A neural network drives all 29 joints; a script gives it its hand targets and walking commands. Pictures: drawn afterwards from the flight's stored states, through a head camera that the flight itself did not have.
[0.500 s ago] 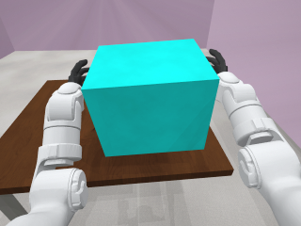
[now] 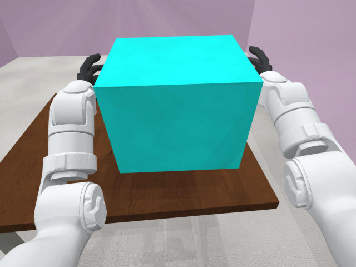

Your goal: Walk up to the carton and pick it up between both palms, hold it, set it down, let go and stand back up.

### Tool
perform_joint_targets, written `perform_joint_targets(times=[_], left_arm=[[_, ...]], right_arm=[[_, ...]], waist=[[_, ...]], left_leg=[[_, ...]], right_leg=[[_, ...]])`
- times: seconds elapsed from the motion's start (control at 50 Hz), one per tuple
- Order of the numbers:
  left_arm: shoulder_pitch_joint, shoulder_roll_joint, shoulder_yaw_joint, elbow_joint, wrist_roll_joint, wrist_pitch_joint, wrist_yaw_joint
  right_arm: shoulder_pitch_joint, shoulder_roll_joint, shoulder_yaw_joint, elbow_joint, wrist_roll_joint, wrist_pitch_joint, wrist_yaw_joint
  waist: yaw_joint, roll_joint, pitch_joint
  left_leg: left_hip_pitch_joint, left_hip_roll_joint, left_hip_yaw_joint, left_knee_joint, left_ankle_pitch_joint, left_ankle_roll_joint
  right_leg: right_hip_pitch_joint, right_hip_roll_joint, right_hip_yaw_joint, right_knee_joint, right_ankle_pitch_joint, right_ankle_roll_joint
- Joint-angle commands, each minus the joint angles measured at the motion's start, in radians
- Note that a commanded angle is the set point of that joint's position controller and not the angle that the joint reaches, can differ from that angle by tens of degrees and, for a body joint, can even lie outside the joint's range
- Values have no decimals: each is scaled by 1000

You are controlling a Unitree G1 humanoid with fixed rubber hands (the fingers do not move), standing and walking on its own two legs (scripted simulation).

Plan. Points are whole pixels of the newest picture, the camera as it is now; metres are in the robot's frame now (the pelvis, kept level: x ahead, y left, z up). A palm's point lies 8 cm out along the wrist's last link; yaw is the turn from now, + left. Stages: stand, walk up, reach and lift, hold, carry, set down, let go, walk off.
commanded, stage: hold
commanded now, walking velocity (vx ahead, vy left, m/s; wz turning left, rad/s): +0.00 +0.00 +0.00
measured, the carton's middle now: (177, 102) +0.42 -0.01 +0.23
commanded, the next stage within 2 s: none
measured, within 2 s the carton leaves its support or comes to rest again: neither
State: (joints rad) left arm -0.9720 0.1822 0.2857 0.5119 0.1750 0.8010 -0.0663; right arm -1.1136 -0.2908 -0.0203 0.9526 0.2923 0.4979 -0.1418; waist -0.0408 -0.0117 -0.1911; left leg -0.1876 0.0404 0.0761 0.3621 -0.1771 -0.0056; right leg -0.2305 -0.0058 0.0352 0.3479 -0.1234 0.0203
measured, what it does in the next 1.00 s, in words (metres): stands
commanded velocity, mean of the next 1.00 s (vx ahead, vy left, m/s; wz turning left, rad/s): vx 0.00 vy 0.00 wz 0.00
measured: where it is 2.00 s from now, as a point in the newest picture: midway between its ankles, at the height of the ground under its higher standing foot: outside the picture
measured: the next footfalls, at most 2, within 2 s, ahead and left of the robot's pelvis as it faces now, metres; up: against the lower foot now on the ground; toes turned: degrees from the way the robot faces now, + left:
none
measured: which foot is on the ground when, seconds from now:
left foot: down 0.00-1.00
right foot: down 0.00-1.00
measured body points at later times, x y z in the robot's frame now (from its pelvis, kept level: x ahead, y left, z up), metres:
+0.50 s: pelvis -0.02 +0.00 +0.00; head -0.11 +0.00 +0.44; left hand +0.36 +0.18 +0.31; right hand +0.37 -0.19 +0.32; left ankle +0.01 +0.13 -0.75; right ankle +0.04 -0.13 -0.75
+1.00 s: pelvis +0.00 +0.00 +0.00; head -0.08 -0.01 +0.44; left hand +0.40 +0.16 +0.33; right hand +0.40 -0.20 +0.33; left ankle +0.01 +0.12 -0.75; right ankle +0.04 -0.13 -0.75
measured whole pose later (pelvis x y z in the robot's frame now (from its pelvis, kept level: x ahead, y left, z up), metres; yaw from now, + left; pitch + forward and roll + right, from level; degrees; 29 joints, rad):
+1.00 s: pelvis +0.00 +0.00 +0.00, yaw +0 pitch +0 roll +0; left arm -1.09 0.19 0.33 0.60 0.20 0.84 -0.10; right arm -1.23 -0.35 0.00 0.95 0.36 0.64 -0.17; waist -0.04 0.02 -0.22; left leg -0.18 0.05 0.06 0.36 -0.18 -0.01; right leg -0.21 0.01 0.04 0.33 -0.12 0.01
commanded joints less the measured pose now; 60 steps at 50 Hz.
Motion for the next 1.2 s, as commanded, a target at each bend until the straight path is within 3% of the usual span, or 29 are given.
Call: perform_joint_targets(times=[0.0,0.1,0.12,0.16,0.18,0.22,0.24,0.28,0.32,0.36,0.4,0.46,0.5,0.54,0.56,0.58,0.6,0.66,0.72,0.8,0.84,0.88,0.94,0.98,1.04,1.1,1.12,1.14,1.18], left_arm=[[-700,-558,-294,-255,-195,-57,-96],[-682,-580,-368,-480,-258,-34,-78],[-659,-575,-376,-492,-261,-24,-77],[-630,-543,-362,-483,-243,-2,-83],[-635,-540,-371,-500,-241,6,-86],[-635,-538,-364,-436,-233,23,-103],[-668,-549,-374,-439,-243,18,-111],[-722,-543,-369,-432,-259,15,-113],[-742,-566,-379,-393,-271,11,-114],[-770,-564,-356,-316,-265,3,-112],[-812,-553,-325,-214,-250,-6,-118],[-804,-527,-274,-131,-233,-16,-129],[-810,-504,-238,-67,-196,-23,-147],[-826,-485,-213,-41,-175,-37,-159],[-813,-476,-181,-22,-161,-42,-160],[-831,-464,-166,-8,-149,-46,-163],[-838,-450,-149,24,-140,-45,-170],[-855,-419,-114,62,-131,-50,-180],[-856,-410,-95,85,-106,-41,-187],[-864,-414,-113,91,-144,-34,-192],[-854,-408,-113,65,-148,-32,-184],[-841,-411,-116,33,-153,-29,-183],[-804,-423,-139,-80,-183,-27,-171],[-738,-435,-180,-163,-201,-11,-174],[-728,-472,-231,-282,-224,2,-168],[-749,-466,-275,-419,-253,19,-161],[-774,-476,-300,-457,-277,19,-158],[-759,-466,-306,-500,-276,24,-152],[-728,-464,-319,-503,-288,38,-151]], right_arm=[[-816,584,240,-528,259,-12,198],[-780,566,305,-714,350,15,162],[-733,550,303,-709,357,32,157],[-713,539,308,-740,352,53,146],[-676,522,291,-707,349,67,144],[-674,491,245,-679,320,89,147],[-694,495,232,-660,322,92,154],[-720,501,213,-640,309,104,161],[-758,504,198,-626,301,104,169],[-810,518,174,-588,274,98,181],[-852,535,140,-498,241,98,194],[-857,551,118,-437,194,100,207],[-865,524,91,-376,170,105,216],[-889,514,89,-379,166,98,223],[-907,522,101,-385,177,99,226],[-907,526,98,-351,170,101,226],[-929,525,100,-350,168,101,229],[-939,539,105,-320,156,100,231],[-943,530,96,-303,163,104,232],[-956,549,99,-300,166,106,222],[-965,569,125,-337,179,102,218],[-932,564,142,-342,198,108,207],[-908,582,187,-444,247,105,186],[-844,567,225,-508,294,118,163],[-796,541,257,-581,359,136,141],[-737,520,254,-623,387,155,130],[-726,500,230,-620,383,159,132],[-713,507,240,-649,390,163,129],[-692,484,229,-677,378,171,128]], waist=[[40,49,-490],[26,107,-634],[11,117,-605],[12,90,-575],[-1,112,-542],[-23,115,-443],[-20,136,-453],[-22,111,-442],[-12,127,-423],[-8,100,-385],[1,96,-319],[4,68,-286],[7,87,-235],[16,83,-250],[43,74,-259],[46,84,-253],[52,52,-241],[58,23,-237],[61,35,-226],[46,-1,-269],[60,-37,-324],[52,-27,-339],[54,-45,-445],[31,-29,-491],[3,13,-534],[-14,66,-544],[-38,89,-531],[-28,96,-546],[-41,84,-534]], left_leg=[[169,-59,-94,-9,412,-41],[286,-61,-110,72,719,-77],[284,-65,-110,72,730,-88],[275,-70,-107,77,696,-75],[263,-65,-107,65,675,-87],[196,-54,-114,35,562,-91],[186,-54,-112,22,523,-102],[154,-54,-109,-1,430,-88],[127,-48,-108,-20,351,-90],[56,-42,-114,-55,217,-67],[-48,-41,-103,-118,-5,-46],[-146,-30,-106,-168,-144,-7],[-253,-8,-110,-218,-277,15],[-331,8,-123,-240,-347,45],[-339,10,-127,-246,-357,64],[-363,3,-118,-246,-363,68],[-366,1,-122,-247,-376,74],[-348,-7,-117,-232,-359,81],[-322,-15,-107,-223,-325,70],[-188,-41,-83,-178,-184,30],[-125,-49,-78,-148,-99,30],[-84,-50,-73,-134,-22,17],[-1,-67,-67,-85,139,9],[75,-73,-67,-46,286,-8],[154,-76,-83,1,456,-40],[187,-71,-94,34,568,-66],[191,-68,-98,31,572,-85],[200,-65,-101,40,606,-86],[188,-68,-98,37,581,-89]], right_leg=[[336,112,-44,-59,242,-37],[391,136,-43,-24,463,-23],[379,139,-45,-25,468,-24],[375,134,-37,-34,472,-17],[365,135,-36,-35,446,-26],[342,126,-28,-48,358,-44],[330,124,-22,-49,316,-52],[324,121,-15,-60,264,-57],[302,116,-8,-72,203,-66],[298,108,-10,-75,140,-65],[283,96,-13,-79,25,-65],[332,98,-11,-69,-2,-62],[389,112,-22,-45,-48,-53],[463,119,-23,-16,-50,-40],[476,128,-25,-7,-62,-32],[491,126,-19,-2,-78,-29],[475,124,-16,-10,-105,-26],[449,118,-13,-12,-124,-24],[415,110,-9,-28,-133,-29],[325,84,1,-72,-95,-44],[311,78,0,-83,-59,-41],[323,78,-3,-85,9,-44],[359,87,-4,-71,146,-32],[398,95,-6,-54,322,-23],[412,111,-7,-30,475,-18],[400,116,-5,-19,534,-17],[377,118,-7,-22,505,-22],[382,120,-4,-16,528,-21],[383,120,-7,-18,517,-19]])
